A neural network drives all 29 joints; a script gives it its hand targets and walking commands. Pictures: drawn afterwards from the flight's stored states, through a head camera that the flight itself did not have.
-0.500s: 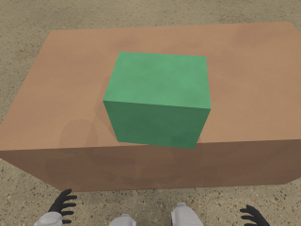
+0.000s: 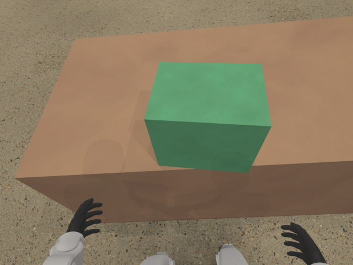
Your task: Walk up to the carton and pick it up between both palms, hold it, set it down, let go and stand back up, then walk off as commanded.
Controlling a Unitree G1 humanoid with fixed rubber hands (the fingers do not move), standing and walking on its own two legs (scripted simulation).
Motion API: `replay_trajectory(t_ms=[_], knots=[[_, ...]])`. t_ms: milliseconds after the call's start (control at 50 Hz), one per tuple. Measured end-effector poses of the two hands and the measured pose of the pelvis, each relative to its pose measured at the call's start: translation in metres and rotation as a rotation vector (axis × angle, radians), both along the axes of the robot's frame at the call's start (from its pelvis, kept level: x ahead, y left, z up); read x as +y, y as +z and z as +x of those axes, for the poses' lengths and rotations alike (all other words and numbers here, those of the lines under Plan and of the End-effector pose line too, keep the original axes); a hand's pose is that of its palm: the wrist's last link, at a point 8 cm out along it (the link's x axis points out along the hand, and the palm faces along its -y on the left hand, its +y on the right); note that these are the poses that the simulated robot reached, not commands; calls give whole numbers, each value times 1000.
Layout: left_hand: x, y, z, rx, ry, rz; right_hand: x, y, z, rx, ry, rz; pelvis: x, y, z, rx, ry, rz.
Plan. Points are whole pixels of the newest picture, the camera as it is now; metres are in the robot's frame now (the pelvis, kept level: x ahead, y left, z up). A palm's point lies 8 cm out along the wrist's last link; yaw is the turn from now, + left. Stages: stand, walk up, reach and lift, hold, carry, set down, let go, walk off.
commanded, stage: reach and lift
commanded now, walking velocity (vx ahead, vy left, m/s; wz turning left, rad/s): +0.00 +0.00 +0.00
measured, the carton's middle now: (205, 119) +0.48 -0.08 +0.00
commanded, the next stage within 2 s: none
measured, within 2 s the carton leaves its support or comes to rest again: neither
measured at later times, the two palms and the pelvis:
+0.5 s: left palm (95, 216) +0.24 +0.19 -0.01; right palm (322, 232) +0.20 -0.30 -0.05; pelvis +0.00 -0.01 +0.00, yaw -1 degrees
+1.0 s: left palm (116, 189) +0.29 +0.13 +0.03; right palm (351, 209) +0.22 -0.31 +0.04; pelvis +0.03 -0.05 +0.00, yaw -3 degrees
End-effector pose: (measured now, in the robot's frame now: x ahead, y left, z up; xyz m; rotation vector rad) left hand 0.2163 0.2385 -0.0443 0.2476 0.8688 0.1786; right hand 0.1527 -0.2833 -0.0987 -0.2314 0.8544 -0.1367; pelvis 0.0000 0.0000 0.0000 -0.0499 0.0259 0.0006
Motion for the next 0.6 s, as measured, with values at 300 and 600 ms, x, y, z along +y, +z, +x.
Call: replay_trajectory(t_ms=[300,600], knots=[[-28,24,21,-183,-69,-52,-4,26,31,-192,-1,8,-6,0,0,-2,-4,4],[-61,42,33,-313,-89,-125,-20,68,53,-370,-40,-1,-19,1,8,6,-19,3]])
